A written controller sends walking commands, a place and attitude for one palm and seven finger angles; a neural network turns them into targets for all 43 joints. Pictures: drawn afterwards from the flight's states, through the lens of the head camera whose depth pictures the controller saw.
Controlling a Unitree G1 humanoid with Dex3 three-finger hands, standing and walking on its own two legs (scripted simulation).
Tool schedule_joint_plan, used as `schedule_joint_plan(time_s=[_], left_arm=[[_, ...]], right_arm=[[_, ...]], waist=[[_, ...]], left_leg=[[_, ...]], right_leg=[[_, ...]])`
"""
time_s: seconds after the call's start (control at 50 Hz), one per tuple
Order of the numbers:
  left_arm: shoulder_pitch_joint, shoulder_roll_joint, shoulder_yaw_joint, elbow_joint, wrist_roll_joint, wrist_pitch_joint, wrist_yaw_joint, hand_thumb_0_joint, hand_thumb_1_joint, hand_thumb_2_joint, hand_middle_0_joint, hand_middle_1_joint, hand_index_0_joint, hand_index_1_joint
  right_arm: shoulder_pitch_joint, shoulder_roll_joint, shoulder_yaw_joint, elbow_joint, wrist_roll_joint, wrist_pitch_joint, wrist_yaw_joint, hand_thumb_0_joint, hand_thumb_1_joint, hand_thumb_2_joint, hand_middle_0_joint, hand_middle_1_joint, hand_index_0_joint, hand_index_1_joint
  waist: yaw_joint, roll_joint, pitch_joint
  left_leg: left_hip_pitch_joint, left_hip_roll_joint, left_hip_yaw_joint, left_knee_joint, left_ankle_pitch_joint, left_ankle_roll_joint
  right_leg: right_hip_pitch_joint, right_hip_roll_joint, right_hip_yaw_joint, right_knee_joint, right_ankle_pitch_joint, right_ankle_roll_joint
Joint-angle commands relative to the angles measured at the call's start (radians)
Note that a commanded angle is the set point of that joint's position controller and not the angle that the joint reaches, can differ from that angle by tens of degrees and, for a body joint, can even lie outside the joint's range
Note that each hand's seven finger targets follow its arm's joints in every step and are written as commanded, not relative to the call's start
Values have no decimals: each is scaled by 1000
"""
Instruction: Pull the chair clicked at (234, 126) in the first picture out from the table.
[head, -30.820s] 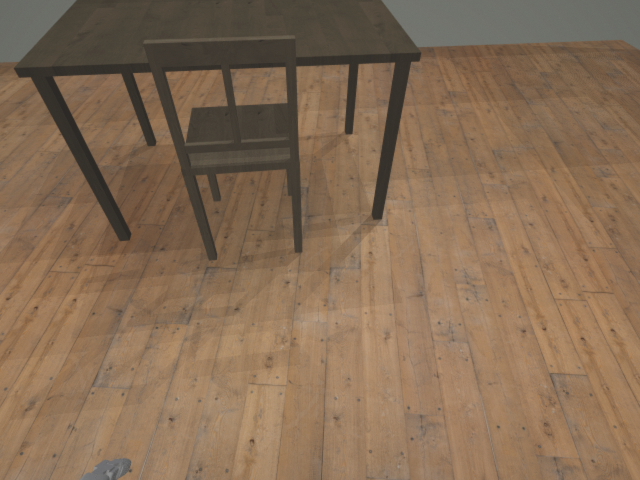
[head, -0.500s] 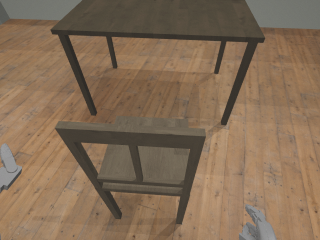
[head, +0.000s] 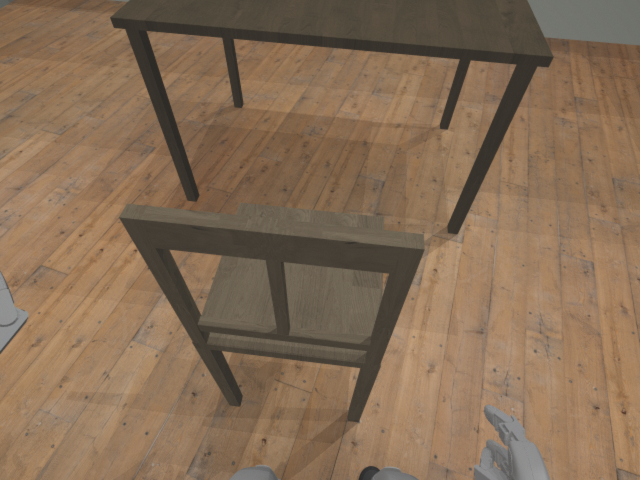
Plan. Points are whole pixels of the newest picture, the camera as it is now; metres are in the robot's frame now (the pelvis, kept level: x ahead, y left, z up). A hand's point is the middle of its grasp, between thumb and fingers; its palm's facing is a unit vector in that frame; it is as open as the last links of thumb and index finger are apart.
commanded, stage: step back with the hand held close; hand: left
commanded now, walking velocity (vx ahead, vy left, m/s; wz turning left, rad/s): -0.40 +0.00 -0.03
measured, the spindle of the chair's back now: (279, 298) +0.39 +0.10 -0.08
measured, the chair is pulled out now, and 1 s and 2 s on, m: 0.63 0.63 0.63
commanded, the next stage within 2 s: stop stepping back and stand still in 0.88 s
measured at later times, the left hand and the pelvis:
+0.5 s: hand (11, 324) +0.20 +0.26 +0.19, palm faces +0.47 -0.71 -0.53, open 7.4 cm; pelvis -0.01 -0.01 +0.00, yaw -1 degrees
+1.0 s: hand (62, 458) +0.11 +0.19 +0.17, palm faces +0.28 -0.80 -0.54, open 7.4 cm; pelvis -0.11 -0.05 +0.01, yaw -5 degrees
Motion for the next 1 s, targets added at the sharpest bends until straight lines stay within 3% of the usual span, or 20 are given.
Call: schedule_joint_plan(time_s=[0.0,0.04,0.12,0.18,0.24,0.28,0.32,0.38,0.42,0.48,0.54,0.58,0.6,0.62,0.68,0.78,0.8,0.84,0.9,0.98], left_arm=[[7,205,155,-227,1,-75,20,0,900,900,-200,-300,-200,-300],[25,203,178,-213,2,-78,12,0,900,900,-200,-300,-200,-300],[15,220,198,-207,1,-93,1,0,900,900,-200,-300,-200,-300],[3,225,164,-224,-19,-91,6,0,900,900,-200,-300,-200,-300],[9,243,168,-227,-15,-91,15,0,900,900,-200,-300,-200,-300],[58,233,178,-217,-15,-101,12,0,900,900,-200,-300,-200,-300],[69,234,195,-242,-10,-120,5,0,900,900,-200,-300,-200,-300],[89,203,200,-181,-18,-115,-5,0,900,900,-200,-300,-200,-300],[37,188,166,-204,-37,-125,-16,0,900,900,-200,-300,-200,-300],[29,180,125,-233,-47,-140,-34,0,900,900,-200,-300,-200,-300],[-33,197,113,-255,-38,-156,-47,0,900,900,-200,-300,-200,-300],[-15,221,134,-233,-24,-166,-47,0,900,900,-200,-300,-200,-300],[-21,244,131,-250,-26,-167,-49,0,900,900,-200,-300,-200,-300],[19,256,151,-211,-41,-163,-50,0,900,900,-200,-300,-200,-300],[172,258,221,-98,-38,-121,-33,0,900,900,-200,-300,-200,-300],[154,222,167,-144,-44,-119,-13,0,900,900,-200,-300,-200,-300],[134,238,161,-204,-46,-127,-12,0,900,900,-200,-300,-200,-300],[149,241,151,-251,-53,-137,-25,0,900,900,-200,-300,-200,-300],[218,237,158,-243,-55,-118,-34,0,900,900,-200,-300,-200,-300],[98,240,146,-355,-49,-123,-26,0,900,900,-200,-300,-200,-300]], right_arm=[[-78,-127,-56,-166,11,-57,-13,0,-900,-900,200,300,200,300],[-79,-122,-70,-175,21,-69,-15,0,-900,-900,200,300,200,300],[-72,-114,-75,-176,24,-81,-14,0,-900,-900,200,300,200,300],[-37,-106,-77,-134,2,-78,-5,0,-900,-900,200,300,200,300],[-60,-88,-67,-111,-7,-69,3,0,-900,-900,200,300,200,300],[-70,-95,-69,-107,-4,-59,-1,0,-900,-900,200,300,200,300],[-95,-112,-73,-123,-1,-62,-8,0,-900,-900,200,300,200,300],[-95,-110,-80,-140,7,-83,-15,0,-900,-900,200,300,200,300],[-68,-106,-84,-117,6,-105,-9,0,-900,-900,200,300,200,300],[-45,-116,-86,-87,0,-125,6,0,-900,-900,200,300,200,300],[-74,-121,-64,-75,-14,-145,19,0,-900,-900,200,300,200,300],[-78,-105,-56,-77,-9,-132,22,0,-900,-900,200,300,200,300],[-65,-107,-78,-104,0,-118,22,0,-900,-900,200,300,200,300],[-101,-114,-96,-137,14,-113,22,0,-900,-900,200,300,200,300],[-153,-50,-53,-145,18,-53,-2,0,-900,-900,200,300,200,300],[-122,-43,-26,-144,10,4,-27,0,-900,-900,200,300,200,300],[-112,-70,-45,-145,10,4,-30,0,-900,-900,200,300,200,300],[-92,-103,-88,-149,20,-31,-17,0,-900,-900,200,300,200,300],[-109,-91,-81,-129,-5,-61,3,0,-900,-900,200,300,200,300],[-73,-110,-84,-117,11,-96,17,0,-900,-900,200,300,200,300]], waist=[[-18,185,-159],[-14,189,-165],[-23,93,-102],[-32,-78,-145],[-33,-140,-216],[-30,-77,-234],[-25,132,-213],[-39,315,-165],[-35,255,-93],[-16,232,-175],[-8,253,-191],[-5,132,-223],[-19,-149,-263],[-7,-307,-243],[-17,-89,-239],[-46,-108,-249],[-45,-50,-245],[-20,152,-273],[-13,310,-242],[-16,301,-209]], left_leg=[[-243,181,-173,-302,-227,83],[-357,216,-164,-302,-213,88],[-377,120,-95,-177,-355,62],[-75,10,-41,48,-244,1],[76,0,-32,38,-89,-3],[96,50,-76,-117,42,17],[26,189,-181,-252,138,63],[-289,352,-212,-402,-50,149],[-140,320,-172,-304,222,143],[207,299,-147,-178,635,110],[193,274,-154,-115,517,78],[197,181,-64,-4,414,29],[120,43,48,143,249,-30],[-13,-59,37,293,-145,-41],[-124,-1,-81,307,-210,-40],[68,-9,25,-277,166,-36],[158,40,3,-346,415,-22],[412,302,-188,-250,1071,75],[267,362,-172,-262,972,142],[272,287,-106,-217,745,91]], right_leg=[[335,-9,70,106,-151,1],[442,10,51,200,-31,8],[341,-47,178,98,-17,-35],[90,-197,350,-212,-154,-112],[112,-233,287,-232,-51,-116],[148,-153,208,-139,16,-78],[165,-20,98,58,-36,-15],[304,55,50,472,-343,13],[160,36,47,379,-353,1],[84,6,23,119,-292,-7],[211,-2,15,-120,-84,-6],[258,-43,28,-231,180,-3],[277,-151,184,-204,563,-41],[301,-285,313,-199,762,-113],[377,-304,250,-132,709,-186],[456,-153,80,16,707,-69],[410,-102,50,60,591,-38],[88,-10,32,193,-180,-3],[66,3,68,339,-431,7],[135,-13,22,137,-239,-3]])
